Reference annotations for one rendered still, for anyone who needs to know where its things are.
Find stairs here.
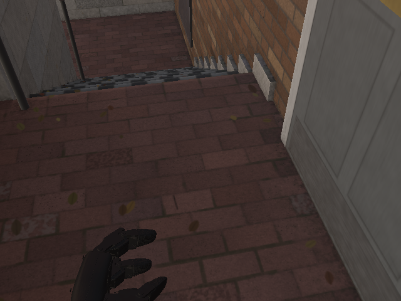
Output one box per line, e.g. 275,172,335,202
29,66,239,98

